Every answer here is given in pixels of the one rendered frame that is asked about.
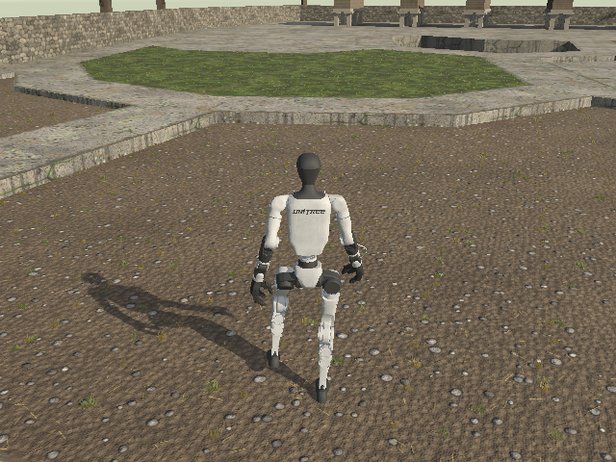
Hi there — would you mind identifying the right robot forearm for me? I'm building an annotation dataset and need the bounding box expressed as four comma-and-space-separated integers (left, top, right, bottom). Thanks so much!
344, 231, 362, 268

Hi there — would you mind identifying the left robot shin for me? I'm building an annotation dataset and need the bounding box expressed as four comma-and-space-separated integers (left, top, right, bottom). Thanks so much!
270, 295, 285, 356

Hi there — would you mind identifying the robot right hand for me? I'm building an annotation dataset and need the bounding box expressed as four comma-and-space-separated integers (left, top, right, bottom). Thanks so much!
342, 264, 364, 283

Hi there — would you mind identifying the robot left hand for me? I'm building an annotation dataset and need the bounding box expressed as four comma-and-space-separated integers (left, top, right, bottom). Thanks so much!
250, 279, 272, 306

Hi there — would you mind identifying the robot left upper arm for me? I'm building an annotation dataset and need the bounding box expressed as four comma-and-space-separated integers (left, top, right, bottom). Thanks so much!
264, 194, 289, 249

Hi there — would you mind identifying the left robot forearm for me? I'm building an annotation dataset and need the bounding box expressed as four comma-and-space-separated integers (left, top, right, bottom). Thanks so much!
253, 235, 273, 282

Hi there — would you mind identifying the robot left foot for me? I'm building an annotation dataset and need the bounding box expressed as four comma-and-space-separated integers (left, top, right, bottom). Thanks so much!
267, 349, 280, 368

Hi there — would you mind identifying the robot right upper arm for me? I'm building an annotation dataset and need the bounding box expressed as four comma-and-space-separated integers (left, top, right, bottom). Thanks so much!
328, 194, 354, 245

